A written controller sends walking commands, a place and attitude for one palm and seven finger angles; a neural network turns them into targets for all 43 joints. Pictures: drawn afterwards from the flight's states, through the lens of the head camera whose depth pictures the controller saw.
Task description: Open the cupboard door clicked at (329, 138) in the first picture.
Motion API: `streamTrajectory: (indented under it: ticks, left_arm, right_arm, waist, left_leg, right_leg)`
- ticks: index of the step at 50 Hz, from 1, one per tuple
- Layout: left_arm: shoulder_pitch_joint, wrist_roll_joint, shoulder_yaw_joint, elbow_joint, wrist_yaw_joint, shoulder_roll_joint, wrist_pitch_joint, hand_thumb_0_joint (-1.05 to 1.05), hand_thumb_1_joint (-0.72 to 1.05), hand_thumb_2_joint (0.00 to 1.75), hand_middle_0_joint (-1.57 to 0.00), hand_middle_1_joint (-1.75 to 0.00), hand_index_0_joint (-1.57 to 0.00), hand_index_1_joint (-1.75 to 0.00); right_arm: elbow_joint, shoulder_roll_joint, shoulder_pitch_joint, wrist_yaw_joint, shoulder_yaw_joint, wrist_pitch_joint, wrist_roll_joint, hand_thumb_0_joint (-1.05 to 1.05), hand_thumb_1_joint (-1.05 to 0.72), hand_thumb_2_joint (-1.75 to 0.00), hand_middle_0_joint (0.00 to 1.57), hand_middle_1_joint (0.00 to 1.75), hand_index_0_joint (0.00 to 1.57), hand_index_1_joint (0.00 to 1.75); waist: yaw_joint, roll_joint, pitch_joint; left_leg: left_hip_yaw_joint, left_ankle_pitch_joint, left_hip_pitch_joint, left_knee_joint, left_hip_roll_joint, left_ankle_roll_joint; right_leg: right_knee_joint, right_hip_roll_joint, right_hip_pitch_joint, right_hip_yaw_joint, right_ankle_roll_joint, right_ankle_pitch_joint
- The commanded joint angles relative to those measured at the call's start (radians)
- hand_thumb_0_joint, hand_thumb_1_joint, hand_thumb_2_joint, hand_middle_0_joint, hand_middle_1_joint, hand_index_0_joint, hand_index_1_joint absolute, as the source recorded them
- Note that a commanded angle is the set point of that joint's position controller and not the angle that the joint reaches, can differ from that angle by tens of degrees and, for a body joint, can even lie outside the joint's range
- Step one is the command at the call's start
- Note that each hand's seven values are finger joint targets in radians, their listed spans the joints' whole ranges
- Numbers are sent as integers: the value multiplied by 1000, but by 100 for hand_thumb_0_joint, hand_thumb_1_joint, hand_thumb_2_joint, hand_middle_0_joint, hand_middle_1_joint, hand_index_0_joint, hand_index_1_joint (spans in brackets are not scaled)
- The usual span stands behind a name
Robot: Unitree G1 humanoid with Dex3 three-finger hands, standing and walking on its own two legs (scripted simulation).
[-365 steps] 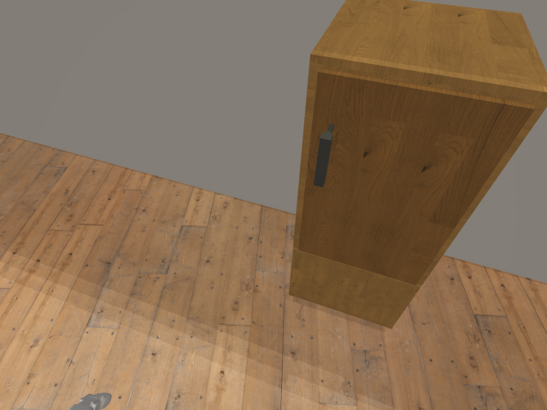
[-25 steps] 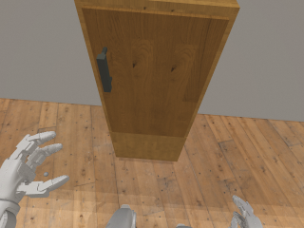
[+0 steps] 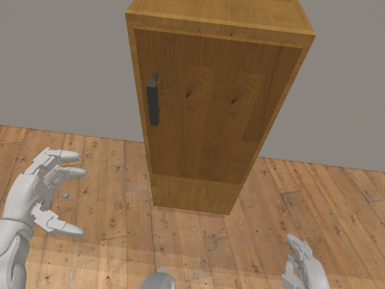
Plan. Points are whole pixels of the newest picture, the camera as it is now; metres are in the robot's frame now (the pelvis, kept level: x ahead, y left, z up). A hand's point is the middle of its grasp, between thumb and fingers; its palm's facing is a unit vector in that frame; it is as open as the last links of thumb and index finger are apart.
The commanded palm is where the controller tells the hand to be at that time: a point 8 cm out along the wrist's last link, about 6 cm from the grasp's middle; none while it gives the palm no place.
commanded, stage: raise the hand with hooked fingers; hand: left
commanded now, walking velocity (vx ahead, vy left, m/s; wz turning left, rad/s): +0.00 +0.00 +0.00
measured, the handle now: (155, 99) +0.55 +0.14 +0.06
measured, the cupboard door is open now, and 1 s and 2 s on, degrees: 0 0 0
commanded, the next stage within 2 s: move the hooked fingers beside the handle in 0.74 s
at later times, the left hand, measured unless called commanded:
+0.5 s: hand (79, 177) +0.29 +0.24 +0.08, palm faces -0.02 -1.00 -0.03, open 14.0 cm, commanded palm +0.27 +0.29 +0.09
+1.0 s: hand (83, 171) +0.31 +0.24 +0.08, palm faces -0.01 -1.00 -0.01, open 14.0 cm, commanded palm +0.30 +0.28 +0.08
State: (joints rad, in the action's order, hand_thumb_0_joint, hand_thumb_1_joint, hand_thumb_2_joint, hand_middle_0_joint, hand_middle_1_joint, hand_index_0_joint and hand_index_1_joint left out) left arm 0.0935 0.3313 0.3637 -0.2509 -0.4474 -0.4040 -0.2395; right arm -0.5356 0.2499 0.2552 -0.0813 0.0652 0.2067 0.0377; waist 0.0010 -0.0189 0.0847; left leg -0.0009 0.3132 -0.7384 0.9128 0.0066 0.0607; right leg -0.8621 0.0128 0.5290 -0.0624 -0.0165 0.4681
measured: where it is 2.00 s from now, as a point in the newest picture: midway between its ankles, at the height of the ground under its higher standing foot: outside the picture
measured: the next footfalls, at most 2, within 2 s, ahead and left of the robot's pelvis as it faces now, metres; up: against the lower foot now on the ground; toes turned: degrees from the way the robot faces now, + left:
none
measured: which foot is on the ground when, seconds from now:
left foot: down 0.00-1.00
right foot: down 0.00-1.00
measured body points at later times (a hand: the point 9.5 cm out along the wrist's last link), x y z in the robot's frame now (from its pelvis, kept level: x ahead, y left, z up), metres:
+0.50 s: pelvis +0.01 -0.03 +0.01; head +0.04 -0.02 +0.46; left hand +0.29 +0.30 +0.09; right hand +0.14 -0.29 -0.07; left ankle +0.08 +0.07 -0.69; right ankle -0.02 -0.14 -0.69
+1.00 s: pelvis +0.01 -0.03 +0.01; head +0.05 -0.02 +0.45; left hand +0.30 +0.29 +0.08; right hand +0.16 -0.28 -0.07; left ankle +0.08 +0.07 -0.69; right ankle -0.02 -0.14 -0.69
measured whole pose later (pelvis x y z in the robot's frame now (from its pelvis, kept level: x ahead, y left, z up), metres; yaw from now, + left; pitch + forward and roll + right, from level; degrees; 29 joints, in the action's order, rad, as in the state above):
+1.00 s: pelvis +0.01 -0.03 +0.01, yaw +0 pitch +8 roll -3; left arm -0.10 0.35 0.41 -0.51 -0.53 -0.43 -0.28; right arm -0.59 0.28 0.28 -0.10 0.04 0.17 0.05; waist -0.01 -0.03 0.09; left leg -0.01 0.31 -0.71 0.87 0.02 0.02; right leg -0.84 0.03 0.51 -0.07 0.02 0.47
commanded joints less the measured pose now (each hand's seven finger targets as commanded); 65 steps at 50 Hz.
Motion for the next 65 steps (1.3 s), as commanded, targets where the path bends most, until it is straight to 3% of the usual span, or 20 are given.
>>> streamTrajectory:
  ticks: [1,6,12,15,16,20,23,25,33,39,42,43,48,50,54,55,59,60,62,65]
  left_arm:
    - [-234,26,97,159,-17,-238,-54,0,-50,30,-30,-120,-30,-120]
    - [-281,40,120,101,-45,-270,-45,0,-50,30,-30,-120,-30,-120]
    - [-340,49,149,65,-69,-312,-47,0,-50,30,-30,-120,-30,-120]
    - [-297,58,135,2,-84,-286,-44,0,-50,30,-30,-120,-30,-120]
    - [-293,57,127,1,-88,-282,-45,0,-50,30,-30,-120,-30,-120]
    - [-310,65,155,26,-84,-310,-60,0,-50,30,-30,-120,-30,-120]
    - [-318,64,157,42,-78,-309,-80,0,-50,30,-30,-120,-30,-120]
    - [-315,67,166,17,-73,-314,-87,0,-50,30,-30,-120,-30,-120]
    - [-328,64,149,16,-82,-298,-98,0,-50,30,-30,-120,-30,-120]
    - [-315,70,153,-15,-86,-293,-92,0,-50,30,-30,-120,-30,-120]
    - [-336,65,143,-4,-87,-291,-92,0,-50,30,-30,-120,-30,-120]
    - [-343,65,136,-21,-88,-282,-91,0,-50,30,-30,-120,-30,-120]
    - [-504,49,98,-53,-83,-275,-103,0,-50,30,-30,-120,-30,-120]
    - [-522,34,110,-75,-76,-303,-106,0,-50,30,-30,-120,-30,-120]
    - [-568,15,70,-88,-58,-269,-102,0,-50,30,-30,-120,-30,-120]
    - [-584,8,96,-104,-48,-304,-101,0,-50,30,-30,-120,-30,-120]
    - [-616,-10,83,-157,-21,-289,-84,0,-50,30,-30,-120,-30,-120]
    - [-629,-12,110,-169,-14,-317,-85,0,-50,30,-30,-120,-30,-120]
    - [-633,-18,92,-182,-11,-297,-85,0,-50,30,-30,-120,-30,-120]
    - [-673,-28,111,-206,-8,-328,-97,0,-50,30,-30,-120,-30,-120]
  right_arm:
    - [130,175,-23,-26,-81,46,11,0,-90,-90,20,30,20,30]
    - [120,176,-14,-33,-80,46,14,0,-90,-90,20,30,20,30]
    - [104,177,1,-37,-85,47,15,0,-90,-90,20,30,20,30]
    - [103,179,10,-33,-88,47,14,0,-90,-90,20,30,20,30]
    - [104,178,5,-30,-88,46,17,0,-90,-90,20,30,20,30]
    - [103,180,13,-24,-95,44,13,0,-90,-90,20,30,20,30]
    - [101,174,10,-21,-95,44,14,0,-90,-90,20,30,20,30]
    - [94,175,13,-23,-94,39,13,0,-90,-90,20,30,20,30]
    - [87,168,4,-26,-95,33,18,0,-90,-90,20,30,20,30]
    - [92,170,0,-26,-94,27,19,0,-90,-90,20,30,20,30]
    - [95,170,-2,-24,-93,25,19,0,-90,-90,20,30,20,30]
    - [93,171,0,-25,-93,22,19,0,-90,-90,20,30,20,30]
    - [74,176,8,-34,-92,19,19,0,-90,-90,20,30,20,30]
    - [65,182,19,-36,-94,15,16,0,-90,-90,20,30,20,30]
    - [66,176,14,-32,-93,9,16,0,-90,-90,20,30,20,30]
    - [58,182,23,-33,-93,3,14,0,-90,-90,20,30,20,30]
    - [63,180,27,-24,-91,-15,12,0,-90,-90,20,30,20,30]
    - [60,183,36,-24,-92,-21,10,0,-90,-90,20,30,20,30]
    - [66,180,39,-20,-94,-30,10,0,-90,-90,20,30,20,30]
    - [60,187,57,-17,-97,-46,8,0,-90,-90,20,30,20,30]
  waist:
    - [-17,-126,174]
    - [-17,-101,182]
    - [-16,-116,203]
    - [-11,-54,176]
    - [-11,-84,170]
    - [-9,-59,199]
    - [-13,-88,217]
    - [-16,-49,191]
    - [-22,-83,212]
    - [-18,-47,203]
    - [-18,-78,210]
    - [-26,-48,203]
    - [-50,-74,198]
    - [-45,-64,215]
    - [-44,-113,249]
    - [-41,-96,246]
    - [-41,-98,245]
    - [-35,-74,251]
    - [-38,-90,270]
    - [-40,-83,279]
  left_leg:
    - [-142,115,384,-236,29,-49]
    - [-114,67,381,-227,20,-38]
    - [-81,-26,397,-206,11,-30]
    - [-69,-50,357,-193,5,-25]
    - [-59,-51,351,-191,4,-25]
    - [-45,-106,345,-164,-1,-18]
    - [-37,-108,354,-159,0,-19]
    - [-33,-102,323,-148,-1,-16]
    - [-25,-121,337,-141,0,-15]
    - [-28,-118,330,-150,-1,-15]
    - [-30,-124,346,-151,-1,-16]
    - [-32,-116,344,-152,0,-14]
    - [-45,-70,353,-150,4,-16]
    - [-50,-75,356,-147,5,-16]
    - [-63,-70,405,-162,10,-22]
    - [-67,-79,395,-160,11,-22]
    - [-72,-69,386,-170,13,-27]
    - [-73,-86,379,-167,14,-25]
    - [-65,-101,389,-163,14,-27]
    - [-65,-126,385,-152,17,-27]
  right_leg:
    - [131,42,168,-17,48,-47]
    - [165,42,128,-7,47,-67]
    - [189,40,93,6,45,-111]
    - [197,43,76,11,44,-125]
    - [199,39,85,16,42,-126]
    - [193,37,61,33,37,-184]
    - [189,32,64,38,31,-187]
    - [196,32,56,53,28,-184]
    - [192,25,58,62,20,-223]
    - [195,26,53,55,19,-225]
    - [187,28,60,49,24,-226]
    - [190,30,70,48,21,-219]
    - [184,30,123,42,26,-160]
    - [176,32,116,39,33,-154]
    - [169,29,142,26,37,-140]
    - [166,32,129,26,41,-147]
    - [160,30,144,18,39,-139]
    - [158,32,124,19,43,-153]
    - [155,32,132,18,39,-164]
    - [144,35,133,20,43,-181]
